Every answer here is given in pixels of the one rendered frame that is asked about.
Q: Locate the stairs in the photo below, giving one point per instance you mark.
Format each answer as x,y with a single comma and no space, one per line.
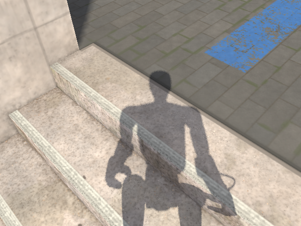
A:
74,164

